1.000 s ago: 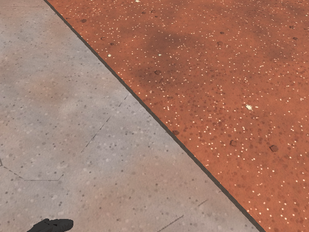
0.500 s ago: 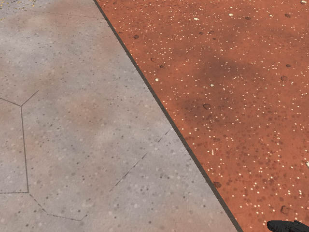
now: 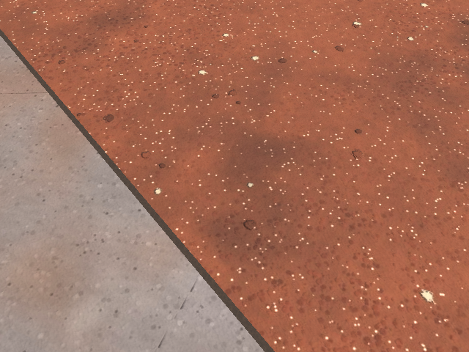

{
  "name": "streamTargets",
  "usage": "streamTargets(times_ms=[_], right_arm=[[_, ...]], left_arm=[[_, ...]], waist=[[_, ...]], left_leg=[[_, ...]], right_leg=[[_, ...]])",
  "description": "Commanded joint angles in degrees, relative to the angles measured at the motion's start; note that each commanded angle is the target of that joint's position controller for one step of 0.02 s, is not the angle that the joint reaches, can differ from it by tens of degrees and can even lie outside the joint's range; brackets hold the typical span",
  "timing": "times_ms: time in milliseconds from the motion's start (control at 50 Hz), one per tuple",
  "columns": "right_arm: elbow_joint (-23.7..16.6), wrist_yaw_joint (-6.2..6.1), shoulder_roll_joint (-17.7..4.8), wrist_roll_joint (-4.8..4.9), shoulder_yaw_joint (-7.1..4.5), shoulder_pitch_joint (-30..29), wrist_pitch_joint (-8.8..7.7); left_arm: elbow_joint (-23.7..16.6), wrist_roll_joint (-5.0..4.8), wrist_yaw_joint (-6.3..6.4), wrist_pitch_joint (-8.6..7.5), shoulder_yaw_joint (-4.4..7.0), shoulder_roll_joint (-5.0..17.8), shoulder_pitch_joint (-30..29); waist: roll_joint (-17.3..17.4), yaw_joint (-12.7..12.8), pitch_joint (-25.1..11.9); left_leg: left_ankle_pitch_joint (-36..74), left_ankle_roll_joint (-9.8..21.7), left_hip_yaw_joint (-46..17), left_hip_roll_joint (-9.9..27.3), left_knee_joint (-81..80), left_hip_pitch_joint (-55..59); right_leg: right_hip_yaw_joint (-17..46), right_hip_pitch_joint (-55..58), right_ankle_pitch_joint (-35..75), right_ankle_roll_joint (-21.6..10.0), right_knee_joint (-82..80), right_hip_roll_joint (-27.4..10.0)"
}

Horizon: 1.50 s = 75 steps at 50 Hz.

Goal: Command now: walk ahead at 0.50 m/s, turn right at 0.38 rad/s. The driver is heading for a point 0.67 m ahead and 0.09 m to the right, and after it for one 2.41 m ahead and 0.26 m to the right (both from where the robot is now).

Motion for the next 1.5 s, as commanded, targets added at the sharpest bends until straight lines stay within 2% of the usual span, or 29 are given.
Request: streamTargets(times_ms=[20, 80, 120, 140, 160, 180, 200, 220, 260, 340, 440, 560, 640, 660, 680, 700, 720, 760, 860, 980, 1100, 1140, 1180, 1200, 1220, 1240, 1300, 1380, 1500], right_arm=[[-1.45, -0.56, -9.57, 0.64, -2.47, 0.34, 0.11], [-1.19, -1.15, -11.12, 1.13, -3.07, -0.88, 1.44], [-1.82, -1.92, -11.9, 1.16, -3.23, -2.51, 2.59], [-2.68, -2.41, -10.54, 0.57, -2.55, -1.73, 2.62], [-5.7, -1.53, -3.54, -1.31, -0.04, 3.49, 1.13], [-5.55, -0.6, -4.75, -0.44, 0.25, 0.92, -1.26], [-7.0, 0.22, -8.37, 1.96, -0.8, -4.73, -2.68], [-7.82, 0.22, -8.05, 2.11, -0.53, -7.46, -3.44], [-7.56, -0.5, -8.45, 0.06, -1.28, -8.0, -2.96], [-7.05, -0.5, -5.64, -0.43, -0.94, -6.17, -0.53], [-9.28, 0.03, -3.53, 0.04, 0.01, -15.9, -0.78], [-11.66, 1.61, -5.09, 0.65, -0.19, -21.94, -1.84], [-8.69, 1.51, -8.4, 0.44, -1.89, -10.22, -2.29], [-6.96, 1.21, -11.14, -0.25, -2.72, -0.88, -2.33], [-5.57, 1.04, -16.18, -0.74, -4.17, 5.98, -1.88], [-4.29, 1.48, -12.26, 0.71, -3.18, 7.89, -1.52], [-4.96, 1.33, -9.24, 1.27, -2.13, 3.83, -1.35], [-6.11, 1.2, -6.82, 0.18, -1.1, -3.34, -0.68], [-5.0, 1.07, -7.19, 0.17, -0.91, -4.94, -1.49], [-2.23, 0.06, -9.1, 1.05, -1.29, -0.37, -0.54], [0.94, -0.39, -10.23, 1.55, -1.71, 4.05, 1.28], [1.11, -0.68, -11.21, 1.59, -2.07, 2.91, 1.84], [0.35, -0.94, -9.51, 1.11, -1.26, 1.52, 2.21], [-1.5, -0.72, -4.36, 0.14, 0.5, 6.07, 1.37], [-0.52, -0.22, -2.36, 0.38, 1.34, 8.77, 0.1], [-1.29, 0.28, -8.26, 1.93, -0.19, 3.37, -0.71], [-2.9, 0.12, -8.11, 1.22, -0.77, -3.83, -0.78], [-2.42, -0.31, -4.76, 0.72, -0.39, -2.36, 1.29], [-5.59, 0.39, -2.89, 0.49, 0.36, -14.23, 0.57]], left_arm=[[-6.36, -0.06, -0.97, -0.75, 0.47, 3.16, -7.29], [-7.94, 0.14, -1.86, -0.64, 1.13, 4.49, -6.46], [-5.92, 0.18, -1.77, -0.41, 3.23, 7.72, 4.27], [-3.58, -0.04, -0.99, -0.18, 5.27, 11.93, 14.12], [-3.35, -0.42, -0.23, -0.06, 6.88, 19.12, 17.61], [-4.45, -0.46, -0.34, -0.48, 5.64, 15.8, 18.82], [-4.34, 0.15, -0.31, -0.8, 4.59, 12.4, 17.19], [-4.87, 0.14, -0.13, -0.97, 4.19, 10.89, 13.9], [-6.75, 0.63, 0.15, -0.77, 3.08, 7.8, 7.45], [-6.88, 0.82, 1.04, -1.3, 2.98, 7.92, 6.87], [-4.54, 0.42, 1.92, -1.29, 3.0, 8.82, 10.75], [-1.3, 0.1, 2.14, -0.58, 3.25, 9.59, 15.04], [-1.19, 0.34, 2.44, 0.4, 3.26, 9.72, 12.98], [-2.24, 1.0, 2.41, 0.43, 2.26, 7.67, 12.5], [-2.75, 0.71, 2.13, -0.52, 0.83, 2.97, 20.23], [-2.39, 0.22, 1.88, -1.4, 0.73, 4.26, 19.36], [-3.51, -0.83, 1.55, -1.9, 1.86, 8.72, 13.86], [-5.22, -0.05, 1.51, -2.16, 1.89, 8.28, 6.96], [-4.64, 0.81, 1.85, -0.74, 1.67, 4.68, 8.39], [-7.31, 0.72, 1.1, -1.69, 0.68, 2.32, -2.99], [-10.28, 0.09, -0.68, -2.54, 0.77, 3.48, -9.99], [-9.56, 0.27, -0.86, -2.73, 1.45, 5.16, -6.38], [-5.19, 0.81, -0.1, -2.7, 3.75, 9.81, 9.02], [-4.17, 2.01, 0.4, -2.48, 5.03, 15.51, 16.97], [-2.97, 0.99, 0.14, -2.1, 4.7, 14.34, 19.3], [-3.24, 0.44, 0.28, -1.96, 3.37, 10.12, 16.9], [-4.47, 1.31, 0.19, -1.96, 1.93, 6.15, 6.41], [-3.0, 1.11, 0.09, -3.21, 2.16, 6.63, 5.41], [0.34, 0.65, 1.33, -2.62, 2.57, 8.73, 10.0]], waist=[[4.94, -0.79, 4.28], [6.41, 1.0, 2.79], [6.71, 7.19, -4.12], [3.36, 11.18, -9.73], [-11.3, 7.81, -15.96], [-8.9, 9.52, -23.21], [-5.39, 10.74, -16.38], [-1.64, 9.26, -10.68], [0.73, 4.79, -4.6], [-0.9, 2.69, -3.09], [-1.63, 6.68, -0.29], [-1.63, 8.59, 2.76], [-2.29, 1.82, -3.78], [0.26, -2.19, -11.83], [13.83, -0.97, -20.77], [18.5, -1.98, -21.68], [12.49, -2.27, -12.21], [5.63, 0.22, -2.04], [7.41, 3.91, -0.21], [5.85, 0.22, 1.54], [6.4, -0.95, 3.42], [7.5, 1.76, 1.12], [5.86, 9.31, -9.44], [-4.44, 9.53, -19.42], [-13.1, 9.11, -24.58], [-7.74, 10.08, -17.07], [-1.41, 5.47, -2.55], [-2.07, 2.35, -0.89], [-0.64, 5.79, 2.09]], left_leg=[[17.45, 7.57, -3.12, 18.14, -2.73, 0.78], [34.27, 5.65, -0.86, 19.09, 4.56, 5.15], [50.87, 3.14, 2.55, 16.71, 20.63, 3.08], [43.13, 0.87, 3.42, 14.15, 35.44, -7.28], [2.96, -3.33, 2.34, 4.34, 58.08, -33.59], [-19.68, -3.21, -10.08, -0.38, 66.62, -43.29], [-15.68, -1.73, -12.81, 3.3, 68.01, -48.49], [-10.54, -0.88, -11.92, 5.8, 64.12, -48.08], [-5.09, -1.55, -11.46, 9.13, 55.35, -40.71], [1.45, -4.47, -9.44, 9.6, 47.1, -36.3], [19.45, -4.9, -8.53, 7.64, 27.29, -34.37], [16.92, -1.76, -9.24, 6.15, 18.31, -37.33], [11.77, 2.57, -5.68, 2.65, 14.93, -20.23], [14.15, 6.0, -11.68, 8.77, 17.61, -4.33], [5.86, 15.04, -35.19, 21.83, 15.85, 18.42], [-5.6, 16.72, -49.75, 24.98, 7.26, 21.2], [-11.91, 13.81, -43.68, 23.52, 5.87, 14.15], [-4.64, 11.41, -31.43, 18.99, 2.74, -1.75], [12.25, 12.01, -19.82, 15.11, -2.68, -11.37], [17.44, 9.51, -11.49, 12.18, -3.46, -9.52], [20.14, 8.52, -13.34, 17.0, 1.23, 0.78], [30.4, 7.33, -12.99, 17.24, 6.1, 2.71], [37.62, 4.35, -8.87, 12.36, 24.71, -4.3], [17.09, 0.76, -5.68, 5.68, 46.51, -24.67], [-19.79, -0.52, -11.16, -0.51, 58.08, -37.82], [-18.64, 0.18, -13.89, 3.18, 62.93, -44.14], [-5.12, 0.0, -10.69, 9.77, 55.63, -40.92], [0.9, -2.09, -10.19, 11.21, 49.55, -37.07], [18.61, -2.97, -8.24, 9.45, 28.41, -37.38]], right_leg=[[-0.71, -1.43, -1.31, -1.53, -3.44, 0.22], [-4.44, 1.97, -10.22, -4.04, -4.6, 2.78], [-8.22, 17.58, -11.47, -6.73, -6.83, 7.72], [-2.42, 34.26, -9.31, -9.47, -7.67, 6.09], [26.94, 56.74, -14.63, -20.0, -10.28, -8.98], [45.7, 63.42, -20.21, -23.82, -19.93, -14.0], [37.34, 59.29, -19.09, -20.2, -20.88, -12.16], [29.66, 51.15, -15.21, -18.04, -20.86, -9.69], [20.49, 36.09, -5.04, -15.84, -23.02, -5.82], [12.78, 27.3, 4.39, -16.1, -26.77, -3.57], [7.38, 26.79, -1.14, -12.37, -27.77, -0.96], [11.59, 37.43, -2.06, -11.69, -24.07, -6.47], [9.25, 39.47, 19.7, -8.57, -10.43, -3.86], [6.79, 31.9, 14.25, -6.71, 2.93, -0.74], [2.14, 10.23, -9.79, -1.96, 24.94, 8.39], [6.05, -0.29, -36.71, -1.55, 32.77, 10.22], [6.76, -5.3, -33.62, -2.01, 36.33, 6.38], [2.93, -3.78, -24.97, -2.02, 30.6, 1.46], [1.2, 1.65, -16.9, 0.3, 20.13, -1.76], [-1.35, 3.48, 0.89, 1.28, -0.93, -0.01], [-1.33, 2.4, -3.6, -1.16, -9.13, 1.85], [-2.67, 8.56, -7.73, -2.88, -10.59, 3.57], [-2.63, 32.47, -4.96, -6.64, -10.69, 3.23], [18.0, 56.16, -6.0, -14.04, -9.29, -11.4], [37.73, 63.56, -15.47, -19.12, -17.48, -17.56], [33.62, 58.56, -22.22, -16.38, -19.7, -15.4], [16.7, 35.98, -11.58, -12.84, -25.48, -9.08], [9.17, 28.27, -3.91, -13.95, -30.66, -7.12], [1.56, 29.58, -1.72, -11.52, -32.11, -4.45]])
Velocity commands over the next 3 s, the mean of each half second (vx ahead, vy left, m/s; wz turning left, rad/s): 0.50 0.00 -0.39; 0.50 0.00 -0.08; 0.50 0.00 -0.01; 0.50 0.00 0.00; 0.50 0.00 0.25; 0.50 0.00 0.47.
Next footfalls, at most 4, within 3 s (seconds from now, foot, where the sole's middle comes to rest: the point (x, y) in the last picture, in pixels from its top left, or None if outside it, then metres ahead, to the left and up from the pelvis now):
0.14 right None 0.25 -0.14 -0.78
0.66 left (226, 322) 0.58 0.01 -0.78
1.18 right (315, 247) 0.81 -0.29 -0.78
1.72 left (255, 170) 1.16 -0.12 -0.78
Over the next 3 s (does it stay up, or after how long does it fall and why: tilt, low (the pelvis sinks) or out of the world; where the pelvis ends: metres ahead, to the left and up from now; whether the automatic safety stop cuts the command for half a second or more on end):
stays up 1.64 -0.26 0.00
